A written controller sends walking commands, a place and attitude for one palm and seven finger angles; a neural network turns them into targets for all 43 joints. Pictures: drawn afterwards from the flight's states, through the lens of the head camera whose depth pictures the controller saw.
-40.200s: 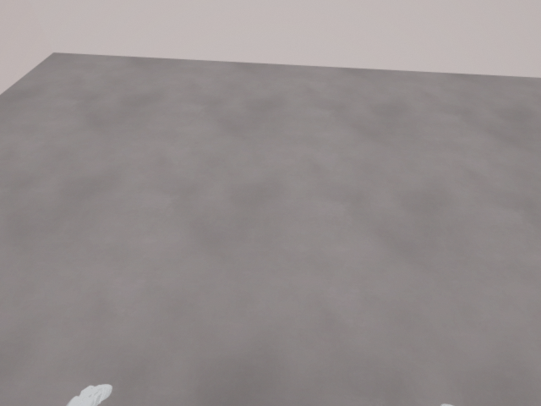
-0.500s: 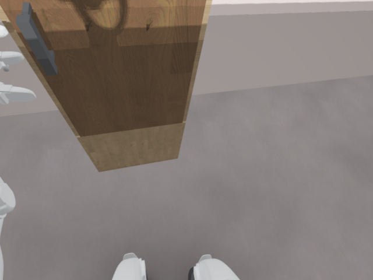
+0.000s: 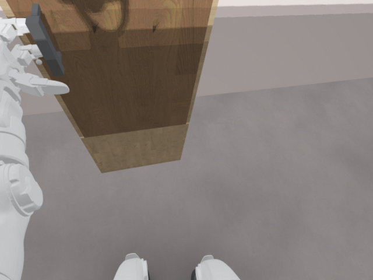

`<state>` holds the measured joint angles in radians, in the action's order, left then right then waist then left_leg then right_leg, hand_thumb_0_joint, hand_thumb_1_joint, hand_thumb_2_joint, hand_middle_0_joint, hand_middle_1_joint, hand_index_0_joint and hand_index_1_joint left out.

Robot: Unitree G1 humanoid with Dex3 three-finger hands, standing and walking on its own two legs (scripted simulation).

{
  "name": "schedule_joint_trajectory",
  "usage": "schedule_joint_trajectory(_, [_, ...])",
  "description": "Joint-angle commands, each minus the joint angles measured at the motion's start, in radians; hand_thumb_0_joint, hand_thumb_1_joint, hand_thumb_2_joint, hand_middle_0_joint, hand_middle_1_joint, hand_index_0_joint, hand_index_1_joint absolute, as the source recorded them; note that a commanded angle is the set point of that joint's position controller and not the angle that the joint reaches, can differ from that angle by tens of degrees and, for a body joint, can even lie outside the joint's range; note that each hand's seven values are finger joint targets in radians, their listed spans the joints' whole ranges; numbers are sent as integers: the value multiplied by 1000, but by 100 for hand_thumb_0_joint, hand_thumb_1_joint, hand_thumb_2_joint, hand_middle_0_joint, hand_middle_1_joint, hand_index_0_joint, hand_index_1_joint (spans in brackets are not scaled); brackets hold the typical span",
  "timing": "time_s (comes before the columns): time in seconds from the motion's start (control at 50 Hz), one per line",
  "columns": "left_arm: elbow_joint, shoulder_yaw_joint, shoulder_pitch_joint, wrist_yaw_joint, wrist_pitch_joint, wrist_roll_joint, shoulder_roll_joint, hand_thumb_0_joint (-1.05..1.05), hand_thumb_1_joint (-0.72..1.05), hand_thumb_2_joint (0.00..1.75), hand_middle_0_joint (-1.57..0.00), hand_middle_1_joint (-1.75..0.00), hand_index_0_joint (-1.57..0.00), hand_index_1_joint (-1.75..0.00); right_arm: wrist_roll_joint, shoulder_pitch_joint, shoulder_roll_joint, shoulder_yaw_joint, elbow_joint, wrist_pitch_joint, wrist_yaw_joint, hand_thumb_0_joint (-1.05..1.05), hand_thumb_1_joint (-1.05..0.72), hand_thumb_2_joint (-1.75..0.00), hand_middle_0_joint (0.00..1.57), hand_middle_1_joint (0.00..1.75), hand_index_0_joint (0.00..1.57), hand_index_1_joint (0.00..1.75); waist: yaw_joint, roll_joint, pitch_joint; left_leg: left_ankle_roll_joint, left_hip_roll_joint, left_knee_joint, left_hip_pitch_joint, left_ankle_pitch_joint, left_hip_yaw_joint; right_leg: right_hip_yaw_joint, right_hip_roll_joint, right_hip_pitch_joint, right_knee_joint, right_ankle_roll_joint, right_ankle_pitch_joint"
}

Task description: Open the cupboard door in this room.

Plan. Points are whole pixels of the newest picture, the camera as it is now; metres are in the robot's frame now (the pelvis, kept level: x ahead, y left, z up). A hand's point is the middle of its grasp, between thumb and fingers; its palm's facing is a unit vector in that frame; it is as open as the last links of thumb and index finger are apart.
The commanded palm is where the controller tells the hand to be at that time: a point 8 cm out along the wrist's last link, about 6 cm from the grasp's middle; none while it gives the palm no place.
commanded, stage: slide the fingers in behind the handle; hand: left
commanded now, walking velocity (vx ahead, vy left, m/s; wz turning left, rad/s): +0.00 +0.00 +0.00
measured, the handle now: (47, 42) +0.57 +0.23 +0.12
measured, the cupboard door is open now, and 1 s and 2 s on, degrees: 0 0 0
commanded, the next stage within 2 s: move the hooked fingers beside the handle in 1.08 s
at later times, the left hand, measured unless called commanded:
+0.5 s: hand (60, 63) +0.52 +0.20 +0.12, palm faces +0.13 -0.99 +0.02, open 14.0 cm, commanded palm +0.49 +0.25 +0.11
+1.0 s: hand (62, 62) +0.52 +0.20 +0.12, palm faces +0.15 -0.99 +0.00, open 14.1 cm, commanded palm +0.50 +0.22 +0.11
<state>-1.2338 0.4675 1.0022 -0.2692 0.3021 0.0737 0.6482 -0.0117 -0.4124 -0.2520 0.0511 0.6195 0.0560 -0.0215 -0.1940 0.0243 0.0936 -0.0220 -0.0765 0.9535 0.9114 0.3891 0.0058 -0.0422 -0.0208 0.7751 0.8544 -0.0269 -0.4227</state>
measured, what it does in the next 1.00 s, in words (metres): stands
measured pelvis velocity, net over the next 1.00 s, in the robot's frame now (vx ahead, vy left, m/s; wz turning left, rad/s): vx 0.00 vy -0.02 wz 0.03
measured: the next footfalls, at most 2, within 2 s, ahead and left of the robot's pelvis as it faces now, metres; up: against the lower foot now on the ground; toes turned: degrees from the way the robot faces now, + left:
none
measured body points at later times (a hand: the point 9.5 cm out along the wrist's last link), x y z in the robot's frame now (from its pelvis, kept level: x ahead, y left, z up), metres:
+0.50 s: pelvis +0.00 -0.02 +0.00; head +0.10 +0.00 +0.44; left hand +0.50 +0.26 +0.12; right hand -0.01 -0.28 -0.10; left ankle +0.03 +0.10 -0.68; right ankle -0.01 -0.15 -0.68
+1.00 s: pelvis +0.00 -0.02 +0.00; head +0.11 +0.00 +0.44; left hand +0.50 +0.25 +0.12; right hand +0.00 -0.29 -0.11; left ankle +0.03 +0.10 -0.68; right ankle -0.01 -0.15 -0.68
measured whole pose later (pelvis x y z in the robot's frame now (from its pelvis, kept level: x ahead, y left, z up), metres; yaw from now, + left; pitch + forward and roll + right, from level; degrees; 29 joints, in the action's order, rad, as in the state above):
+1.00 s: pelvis +0.00 -0.02 +0.00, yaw +2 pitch +19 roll -3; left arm -1.22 0.37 1.00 -0.14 0.32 0.10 0.54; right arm -0.02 -0.42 -0.26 0.02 0.68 0.03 0.00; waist -0.16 0.04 0.10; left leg 0.01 -0.07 0.93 0.89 0.38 -0.03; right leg -0.07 -0.02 0.75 0.86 0.00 -0.44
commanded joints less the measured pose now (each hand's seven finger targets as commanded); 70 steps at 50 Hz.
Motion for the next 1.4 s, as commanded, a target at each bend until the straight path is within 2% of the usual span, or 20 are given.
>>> schedule_joint_trajectory(0.0, [218, 31, 398, 3, 50, 9, 286, 0, -50, 30, -30, -120, -30, -120, 1, -186, -212, -83, -41, -3, -16, 0, -90, -90, 20, 30, 20, 30, 22, 184, 474, 3, 22, -88, -548, -414, -67, -19, -53, -23, -85, 36, 306])
schedule_joint_trajectory(0.08, [277, 46, 398, 7, 65, 32, 273, 0, -50, 30, -30, -120, -30, -120, -2, -192, -206, -87, -41, -2, -13, 0, -90, -90, 20, 30, 20, 30, 28, 166, 494, -1, 25, -84, -551, -442, -63, -17, -60, -64, -85, 38, 348])
schedule_joint_trajectory(0.12, [238, 8, 396, 11, 57, 33, 220, 0, -50, 30, -30, -120, -30, -120, 3, -185, -202, -89, -34, -2, -12, 0, -90, -90, 20, 30, 20, 30, 8, 147, 434, -4, 26, -87, -518, -397, -53, -14, -59, -42, -99, 31, 328])
schedule_joint_trajectory(0.14, [242, 23, 413, 16, 56, 32, 243, 0, -50, 30, -30, -120, -30, -120, 2, -193, -206, -90, -28, -1, -13, 0, -90, -90, 20, 30, 20, 30, 4, 114, 422, -7, 24, -90, -496, -379, -55, -13, -58, -51, -99, 29, 323])
schedule_joint_trajectory(0.18, [272, 11, 420, 22, 60, 27, 226, 0, -50, 30, -30, -120, -30, -120, 0, -194, -203, -93, -29, -2, -12, 0, -90, -90, 20, 30, 20, 30, 13, 168, 441, -4, 28, -91, -525, -392, -56, -13, -57, -50, -95, 36, 324])
schedule_joint_trajectory(0.3, [274, -30, 434, 46, 63, 22, 171, 0, -50, 30, -30, -120, -30, -120, -1, -185, -198, -94, -22, -6, -6, 0, -90, -90, 20, 30, 20, 30, 4, 174, 434, -3, 30, -98, -529, -365, -54, -10, -53, -37, -102, 34, 304])
schedule_joint_trajectory(0.38, [262, 14, 429, 70, 66, 19, 211, 0, -50, 30, -30, -120, -30, -120, -3, -187, -202, -95, -21, -10, -8, 0, -90, -90, 20, 30, 20, 30, 14, 141, 430, -8, 33, -96, -494, -343, -49, -4, -51, -67, -101, 35, 305])
schedule_joint_trajectory(0.46, [257, -7, 427, 87, 76, 7, 189, 0, -50, 30, -30, -120, -30, -120, -1, -175, -193, -93, -26, -16, -4, 0, -90, -90, 20, 30, 20, 30, 14, 127, 436, -9, 39, -94, -469, -328, -38, 3, -48, -91, -100, 29, 316])
schedule_joint_trajectory(0.58, [268, -81, 489, 89, 88, 16, 94, 0, -50, 30, -30, -120, -30, -120, -2, -175, -191, -96, -9, -24, -2, 0, -90, -90, 20, 30, 20, 30, -22, 125, 421, -12, 37, -90, -495, -306, -45, 5, -50, -52, -110, 31, 296])
schedule_joint_trajectory(0.68, [279, -117, 517, 86, 89, 23, 48, 0, -50, 30, -30, -120, -30, -120, -2, -177, -187, -98, 5, -32, -1, 0, -90, -90, 20, 30, 20, 30, -26, 150, 442, -10, 40, -89, -512, -314, -48, 5, -48, -49, -108, 32, 306])
schedule_joint_trajectory(0.72, [269, -101, 521, 91, 88, 17, 74, 0, -50, 30, -30, -120, -30, -120, -3, -179, -191, -99, 13, -32, -1, 0, -90, -90, 20, 30, 20, 30, -25, 161, 451, -7, 37, -86, -524, -329, -54, 2, -47, -33, -103, 33, 306])
schedule_joint_trajectory(0.8, [246, -140, 515, 95, 83, 18, 13, 0, -50, 30, -30, -120, -30, -120, -3, -180, -186, -101, 20, -35, 3, 0, -90, -90, 20, 30, 20, 30, -36, 136, 431, -10, 40, -85, -520, -321, -54, 2, -48, -20, -111, 31, 301])
schedule_joint_trajectory(0.86, [230, -112, 526, 98, 77, 15, 62, 0, -50, 30, -30, -120, -30, -120, -3, -185, -193, -98, 24, -35, 1, 0, -90, -90, 20, 30, 20, 30, -32, 129, 422, -11, 42, -88, -492, -307, -55, 5, -46, -38, -110, 33, 298])
schedule_joint_trajectory(0.9, [262, -145, 541, 96, 84, 14, 14, 0, -50, 30, -30, -120, -30, -120, -4, -186, -185, -101, 24, -38, 4, 0, -90, -90, 20, 30, 20, 30, -35, 158, 458, -9, 42, -84, -538, -354, -59, 0, -47, -26, -101, 34, 325])
schedule_joint_trajectory(1.12, [255, -121, 507, 105, 89, 19, 28, 0, -50, 30, -30, -120, -30, -120, -5, -179, -187, -101, 22, -33, 9, 0, -90, -90, 20, 30, 20, 30, -20, 151, 437, -5, 40, -88, -541, -364, -63, -9, -50, -27, -100, 39, 323])
schedule_joint_trajectory(1.18, [285, -153, 511, 107, 98, 24, -24, 0, -50, 30, -30, -120, -30, -120, -8, -177, -183, -103, 19, -36, 12, 0, -90, -90, 20, 30, 20, 30, -24, 159, 437, -4, 40, -88, -567, -376, -67, -13, -51, -11, -101, 41, 318])
schedule_joint_trajectory(1.22, [273, -126, 508, 111, 98, 19, 21, 0, -50, 30, -30, -120, -30, -120, -8, -177, -190, -102, 21, -32, 11, 0, -90, -90, 20, 30, 20, 30, -20, 156, 449, -2, 37, -90, -564, -378, -70, -12, -50, -12, -95, 40, 316])
schedule_joint_trajectory(1.3, [291, -116, 486, 112, 106, 15, 24, 0, -50, 30, -30, -120, -30, -120, -8, -174, -187, -104, 16, -32, 12, 0, -90, -90, 20, 30, 20, 30, -3, 167, 474, 0, 37, -89, -580, -400, -69, -13, -50, -25, -90, 42, 329])
schedule_joint_trajectory(1.34, [262, -85, 454, 113, 101, 16, 59, 0, -50, 30, -30, -120, -30, -120, -6, -174, -191, -102, 12, -27, 11, 0, -90, -90, 20, 30, 20, 30, 3, 126, 458, 0, 38, -93, -553, -381, -68, -13, -51, -39, -94, 40, 320])
schedule_joint_trajectory(1.38, [245, -113, 472, 112, 97, 18, 23, 0, -50, 30, -30, -120, -30, -120, -6, -171, -187, -98, 13, -27, 9, 0, -90, -90, 20, 30, 20, 30, -14, 123, 411, -5, 40, -96, -532, -351, -65, -12, -51, -24, -101, 40, 304])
